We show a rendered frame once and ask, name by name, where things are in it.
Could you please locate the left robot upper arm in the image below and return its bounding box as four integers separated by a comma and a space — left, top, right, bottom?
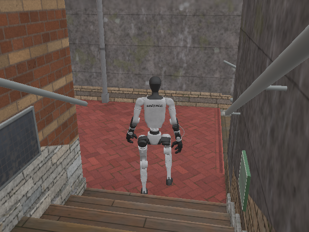
132, 97, 145, 124

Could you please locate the left robot hand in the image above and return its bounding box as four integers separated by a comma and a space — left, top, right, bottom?
126, 133, 137, 143

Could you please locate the robot right foot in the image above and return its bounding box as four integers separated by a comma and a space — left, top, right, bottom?
166, 178, 173, 186

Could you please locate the right robot thigh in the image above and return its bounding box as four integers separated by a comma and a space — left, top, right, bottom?
161, 134, 171, 155

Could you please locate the robot left forearm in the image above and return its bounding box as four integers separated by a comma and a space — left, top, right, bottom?
127, 117, 137, 135

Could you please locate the right robot upper arm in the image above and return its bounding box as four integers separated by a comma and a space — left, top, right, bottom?
165, 98, 177, 125

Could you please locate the right robot hand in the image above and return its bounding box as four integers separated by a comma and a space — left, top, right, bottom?
171, 141, 183, 154

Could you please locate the robot right forearm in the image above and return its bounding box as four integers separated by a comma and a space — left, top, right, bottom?
172, 118, 182, 142

